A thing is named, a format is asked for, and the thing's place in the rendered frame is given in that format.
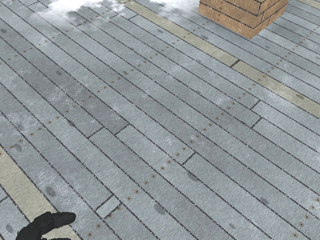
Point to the robot left hand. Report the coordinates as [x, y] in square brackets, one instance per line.
[44, 224]

